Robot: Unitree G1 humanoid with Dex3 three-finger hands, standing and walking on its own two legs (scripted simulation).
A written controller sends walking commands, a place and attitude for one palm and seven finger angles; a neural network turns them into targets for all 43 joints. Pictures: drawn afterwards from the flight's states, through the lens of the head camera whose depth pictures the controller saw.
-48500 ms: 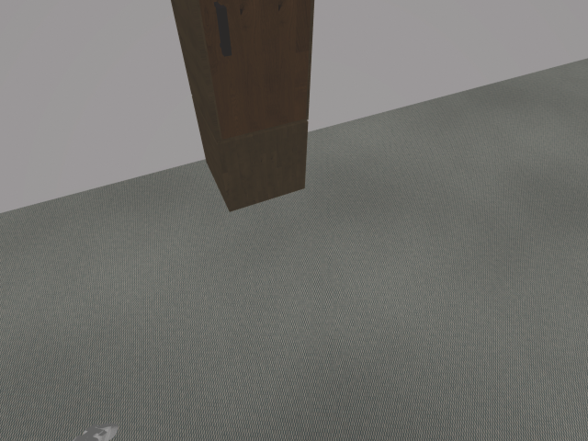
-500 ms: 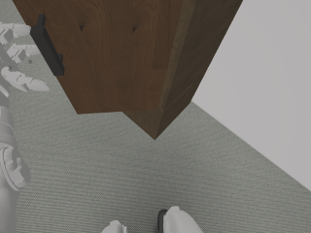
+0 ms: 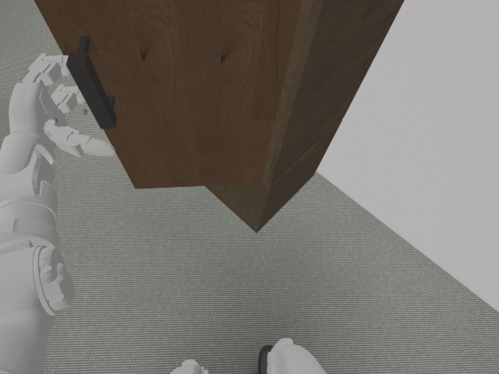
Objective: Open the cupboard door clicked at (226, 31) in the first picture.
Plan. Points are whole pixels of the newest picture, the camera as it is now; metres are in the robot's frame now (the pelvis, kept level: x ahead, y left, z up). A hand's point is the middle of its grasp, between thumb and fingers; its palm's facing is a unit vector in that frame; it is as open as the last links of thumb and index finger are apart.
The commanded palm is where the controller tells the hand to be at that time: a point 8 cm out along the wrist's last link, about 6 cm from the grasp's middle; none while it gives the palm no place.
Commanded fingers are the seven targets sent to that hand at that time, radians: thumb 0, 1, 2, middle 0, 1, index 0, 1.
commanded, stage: slide the fingers in behind the handle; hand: left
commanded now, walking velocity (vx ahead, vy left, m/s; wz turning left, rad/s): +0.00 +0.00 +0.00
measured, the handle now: (97, 84) +0.55 +0.22 +0.09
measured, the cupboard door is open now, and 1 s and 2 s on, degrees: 48 48 57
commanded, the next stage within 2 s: close the thumb around the handle in 0.66 s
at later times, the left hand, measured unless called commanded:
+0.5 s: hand (100, 106) +0.51 +0.20 +0.09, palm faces +0.02 -1.00 -0.02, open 13.9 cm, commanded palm +0.48 +0.25 +0.09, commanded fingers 0.00 -0.50 0.30 -0.30 -1.20 -0.30 -1.20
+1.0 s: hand (98, 109) +0.50 +0.20 +0.09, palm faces +0.02 -1.00 -0.02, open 12.4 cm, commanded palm +0.47 +0.25 +0.09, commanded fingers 0.00 0.23 0.61 -0.35 -1.28 -0.35 -1.28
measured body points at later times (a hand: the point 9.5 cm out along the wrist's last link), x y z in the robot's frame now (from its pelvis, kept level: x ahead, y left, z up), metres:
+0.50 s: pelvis +0.00 -0.01 +0.00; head +0.12 +0.01 +0.43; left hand +0.50 +0.26 +0.10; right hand -0.01 -0.27 -0.11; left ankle -0.05 +0.09 -0.70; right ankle +0.03 -0.12 -0.70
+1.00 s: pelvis +0.00 +0.00 +0.00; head +0.12 +0.01 +0.44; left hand +0.49 +0.26 +0.10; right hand +0.02 -0.27 -0.11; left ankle -0.05 +0.09 -0.70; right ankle +0.03 -0.12 -0.70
